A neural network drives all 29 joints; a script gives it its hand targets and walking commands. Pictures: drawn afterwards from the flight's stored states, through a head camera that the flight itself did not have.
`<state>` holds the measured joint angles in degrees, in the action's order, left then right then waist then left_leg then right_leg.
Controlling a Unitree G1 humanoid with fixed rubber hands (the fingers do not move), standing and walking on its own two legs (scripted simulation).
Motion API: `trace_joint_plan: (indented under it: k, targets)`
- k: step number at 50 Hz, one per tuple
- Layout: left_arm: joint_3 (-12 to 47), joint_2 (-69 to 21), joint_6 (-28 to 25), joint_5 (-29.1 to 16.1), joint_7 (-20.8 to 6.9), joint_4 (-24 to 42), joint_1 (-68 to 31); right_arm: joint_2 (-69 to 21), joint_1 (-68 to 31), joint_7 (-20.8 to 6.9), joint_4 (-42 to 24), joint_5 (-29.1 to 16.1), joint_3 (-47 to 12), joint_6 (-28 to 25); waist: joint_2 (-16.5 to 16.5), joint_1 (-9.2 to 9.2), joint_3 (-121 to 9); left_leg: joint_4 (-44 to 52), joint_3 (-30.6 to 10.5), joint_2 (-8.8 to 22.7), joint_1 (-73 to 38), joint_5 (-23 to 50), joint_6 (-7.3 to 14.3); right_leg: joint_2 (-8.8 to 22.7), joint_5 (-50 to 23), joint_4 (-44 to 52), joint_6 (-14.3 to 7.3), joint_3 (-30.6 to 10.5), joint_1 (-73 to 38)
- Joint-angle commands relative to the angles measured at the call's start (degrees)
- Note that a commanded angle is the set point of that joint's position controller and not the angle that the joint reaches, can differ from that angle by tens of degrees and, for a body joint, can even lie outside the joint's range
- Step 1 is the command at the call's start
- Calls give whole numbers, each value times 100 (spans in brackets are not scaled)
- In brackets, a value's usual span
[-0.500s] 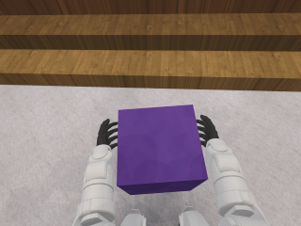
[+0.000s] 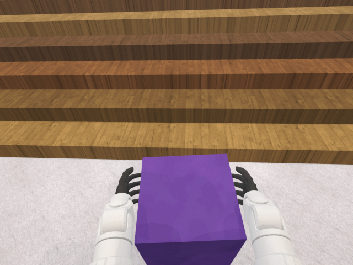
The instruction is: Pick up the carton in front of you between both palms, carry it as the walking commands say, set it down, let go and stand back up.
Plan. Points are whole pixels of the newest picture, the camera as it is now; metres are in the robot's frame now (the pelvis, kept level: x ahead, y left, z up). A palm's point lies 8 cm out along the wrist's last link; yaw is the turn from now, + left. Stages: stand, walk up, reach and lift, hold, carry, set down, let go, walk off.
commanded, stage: reach and lift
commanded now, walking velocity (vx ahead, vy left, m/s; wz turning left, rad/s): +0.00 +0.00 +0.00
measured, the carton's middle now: (187, 215) +0.29 +0.00 -0.05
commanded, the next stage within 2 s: hold in 0.92 s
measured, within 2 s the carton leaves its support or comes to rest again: neither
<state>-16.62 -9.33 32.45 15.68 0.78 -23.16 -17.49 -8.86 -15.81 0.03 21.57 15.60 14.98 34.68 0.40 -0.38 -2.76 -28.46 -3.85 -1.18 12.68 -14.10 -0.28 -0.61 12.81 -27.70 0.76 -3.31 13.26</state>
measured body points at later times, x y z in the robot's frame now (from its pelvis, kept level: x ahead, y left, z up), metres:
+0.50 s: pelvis +0.00 +0.00 +0.00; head -0.02 -0.01 +0.45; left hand +0.31 +0.15 +0.03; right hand +0.31 -0.15 +0.02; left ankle +0.01 +0.12 -0.74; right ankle +0.02 -0.13 -0.74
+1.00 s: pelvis +0.01 +0.00 +0.01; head -0.03 +0.00 +0.46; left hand +0.31 +0.15 +0.04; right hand +0.30 -0.15 +0.04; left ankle +0.01 +0.12 -0.74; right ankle +0.02 -0.13 -0.74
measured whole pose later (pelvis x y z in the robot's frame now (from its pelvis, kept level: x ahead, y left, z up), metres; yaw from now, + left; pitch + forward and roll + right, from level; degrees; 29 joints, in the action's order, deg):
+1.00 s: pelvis +0.01 +0.00 +0.01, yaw +0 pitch -6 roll +0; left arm -12.8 -8.8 39.5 15.7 0.1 -14.6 -15.2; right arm -8.4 -13.5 0.1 13.3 15.3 11.0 41.5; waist 0.3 -0.1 1.4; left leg -21.0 -4.0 -0.8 3.1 -11.6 -0.4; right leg -0.5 10.5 -20.5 0.6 -3.4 3.8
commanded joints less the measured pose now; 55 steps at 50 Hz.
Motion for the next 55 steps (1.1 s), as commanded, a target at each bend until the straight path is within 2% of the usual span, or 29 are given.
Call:
trace_joint_plan:
  k: [1,6,11,19,28,35,45,51,55]
  targets:
    - [2776,-5600,136,-969,-1487,-475,-2501,-5267,-3102,-1426,45,-1086,-2796,-124,54,23,-659,676,-58,-359,-66,233,48,-457,-208,475,-164,1,-556]
    - [2790,-5778,67,-1002,-1572,-400,-3100,-5446,-3695,-1508,-50,-1122,-2847,-192,35,23,-970,621,-51,-348,-194,124,71,-442,-99,438,-166,9,-682]
    - [2843,-5744,63,-999,-1596,-355,-3260,-5482,-3826,-1485,-97,-1113,-2900,-184,-20,8,-1158,627,-18,-370,-306,183,64,-435,-157,478,-135,6,-836]
    - [2879,-5547,134,-983,-1588,-197,-2996,-5437,-3490,-1419,-214,-1109,-2935,-85,-56,13,-1186,731,19,-408,-494,563,54,-429,-584,607,-83,-10,-1087]
    - [3037,-5430,254,-1101,-1556,207,-2485,-5382,-2990,-1371,-615,-1259,-3112,38,-52,30,-1258,823,-10,-437,-789,1287,17,-451,-1324,717,-28,-60,-1367]
    - [3173,-5393,365,-1205,-1519,502,-2219,-5307,-2717,-1344,-905,-1335,-3214,137,-35,24,-1208,889,-55,-440,-961,1621,-11,-474,-1613,784,-25,-82,-1471]
    - [3240,-5388,510,-1266,-1483,704,-2206,-5203,-2718,-1348,-1092,-1368,-3242,265,7,11,-1057,954,-84,-428,-1032,1538,-33,-499,-1412,828,-48,-63,-1435]
    - [3619,-5383,746,-1508,-1416,1270,-2025,-5202,-2610,-1315,-1669,-1633,-3690,492,-5,60,-1320,1011,-124,-414,-1318,1979,-36,-503,-1783,895,-22,-92,-1655]
    - [3335,-5071,965,-1337,-1377,1145,-1903,-4910,-2437,-1263,-1484,-1456,-3384,704,-1,57,-666,1162,-66,-388,-1090,1278,-22,-478,-1121,1029,-67,-69,-1463]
